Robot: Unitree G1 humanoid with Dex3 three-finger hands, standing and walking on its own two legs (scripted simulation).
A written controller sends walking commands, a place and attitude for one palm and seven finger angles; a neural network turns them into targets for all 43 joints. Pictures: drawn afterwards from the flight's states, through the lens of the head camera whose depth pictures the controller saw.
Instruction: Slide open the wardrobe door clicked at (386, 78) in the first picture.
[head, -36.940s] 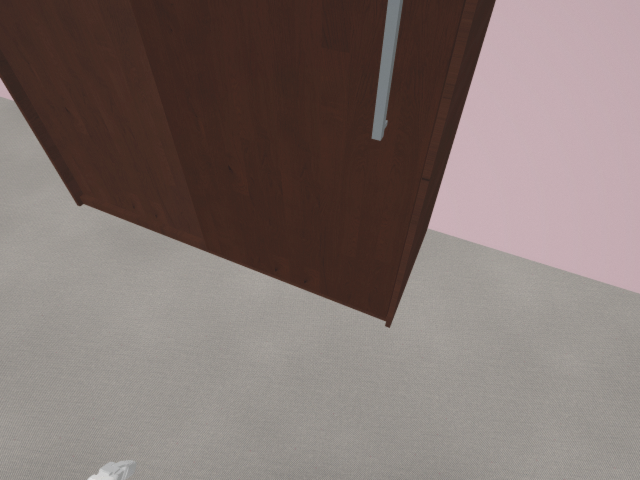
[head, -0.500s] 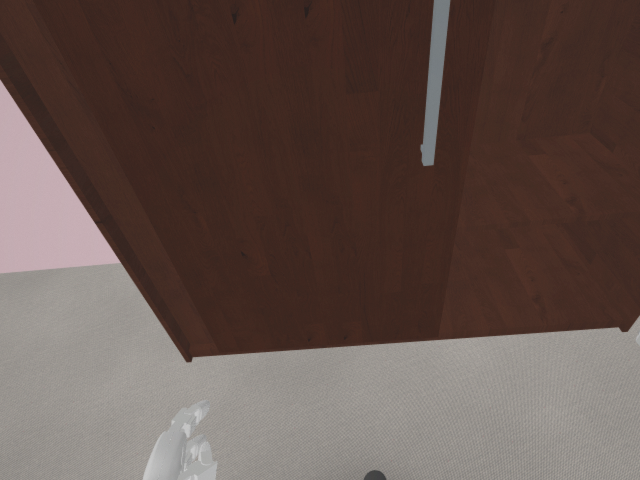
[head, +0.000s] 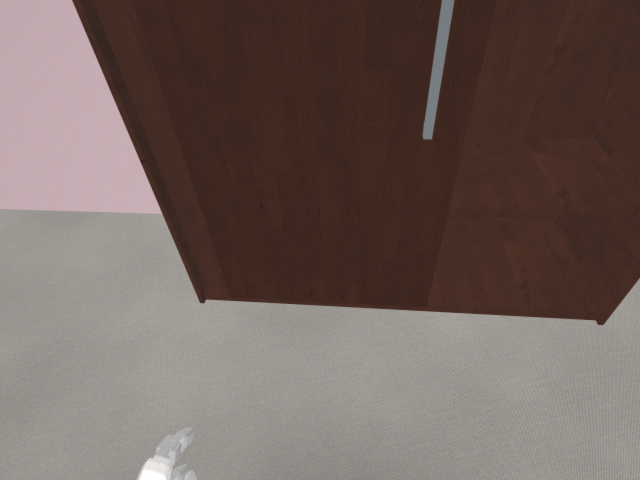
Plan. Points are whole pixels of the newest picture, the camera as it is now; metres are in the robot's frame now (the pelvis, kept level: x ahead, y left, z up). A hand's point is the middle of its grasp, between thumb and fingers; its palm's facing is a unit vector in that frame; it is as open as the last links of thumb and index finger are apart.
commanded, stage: stop stepping back and stand still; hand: right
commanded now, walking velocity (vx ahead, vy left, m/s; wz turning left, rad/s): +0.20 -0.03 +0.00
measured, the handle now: (436, 68) +0.91 -0.19 +0.17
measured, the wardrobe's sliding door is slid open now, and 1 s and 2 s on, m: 0.63 0.63 0.63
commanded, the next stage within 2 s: let the arm hang, fingers relaxed in 1.10 s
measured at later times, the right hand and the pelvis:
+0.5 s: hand out of the picture +0.10 -0.29 +0.18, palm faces +0.50 +0.74 -0.45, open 7.4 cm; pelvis -0.09 -0.02 -0.02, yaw -1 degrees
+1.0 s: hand out of the picture +0.12 -0.33 +0.16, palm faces +0.48 +0.75 -0.45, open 7.4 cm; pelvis -0.06 -0.06 -0.01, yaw -2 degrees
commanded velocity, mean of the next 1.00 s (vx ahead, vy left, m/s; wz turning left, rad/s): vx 0.10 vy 0.03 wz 0.00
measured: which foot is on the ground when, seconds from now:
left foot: up 0.00-0.00, down 0.02-1.00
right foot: up 0.00-0.20, down 0.22-0.40, up 0.42-0.68, down 0.70-1.00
